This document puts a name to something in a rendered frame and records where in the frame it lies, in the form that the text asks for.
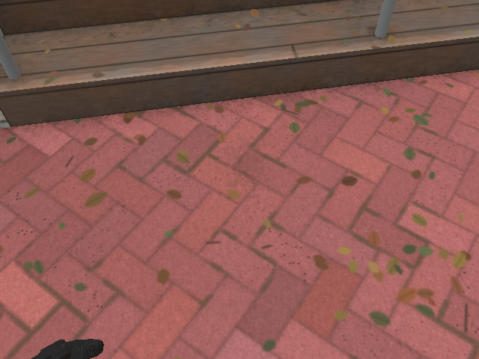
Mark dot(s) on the robot left hand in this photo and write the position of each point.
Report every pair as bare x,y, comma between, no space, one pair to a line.
76,349

